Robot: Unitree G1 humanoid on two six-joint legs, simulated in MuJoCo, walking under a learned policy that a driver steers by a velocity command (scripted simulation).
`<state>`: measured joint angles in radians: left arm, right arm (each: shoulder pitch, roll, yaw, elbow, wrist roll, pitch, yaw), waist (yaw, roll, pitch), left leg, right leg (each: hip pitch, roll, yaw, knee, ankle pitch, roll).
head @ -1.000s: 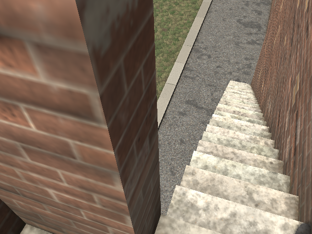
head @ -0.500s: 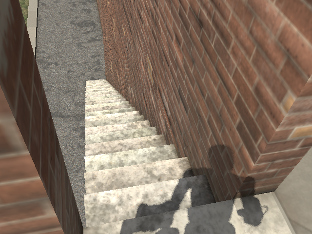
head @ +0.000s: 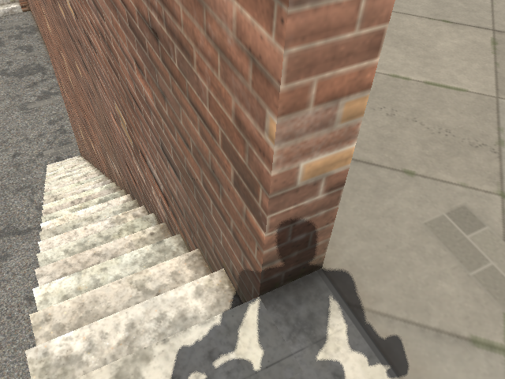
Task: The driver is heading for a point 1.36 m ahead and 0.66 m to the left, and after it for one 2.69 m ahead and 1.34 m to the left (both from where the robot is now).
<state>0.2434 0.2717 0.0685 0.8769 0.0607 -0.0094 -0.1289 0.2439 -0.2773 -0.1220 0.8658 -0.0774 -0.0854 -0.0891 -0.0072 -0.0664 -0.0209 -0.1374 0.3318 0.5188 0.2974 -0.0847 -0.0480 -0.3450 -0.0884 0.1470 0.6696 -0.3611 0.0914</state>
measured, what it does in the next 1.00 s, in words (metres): steps to the right, turning left: right foot, then left foot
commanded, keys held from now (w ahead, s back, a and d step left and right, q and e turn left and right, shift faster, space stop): w+q+shift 1.00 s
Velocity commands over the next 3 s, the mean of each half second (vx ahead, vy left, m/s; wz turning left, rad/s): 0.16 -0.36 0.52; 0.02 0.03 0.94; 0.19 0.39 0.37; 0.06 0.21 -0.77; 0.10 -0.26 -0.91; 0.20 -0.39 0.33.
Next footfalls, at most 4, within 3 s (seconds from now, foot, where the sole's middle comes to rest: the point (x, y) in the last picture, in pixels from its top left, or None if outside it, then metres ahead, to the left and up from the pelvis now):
0.04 right None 0.04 -0.20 -0.78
0.58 left None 0.08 -0.07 -0.78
0.82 right None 0.23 -0.33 -0.78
1.38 left None -0.10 0.04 -0.78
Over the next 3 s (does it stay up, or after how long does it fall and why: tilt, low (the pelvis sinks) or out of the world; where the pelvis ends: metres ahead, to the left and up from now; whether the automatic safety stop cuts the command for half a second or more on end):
stays up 0.16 -0.10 -0.01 its command is cut before an obstacle from the start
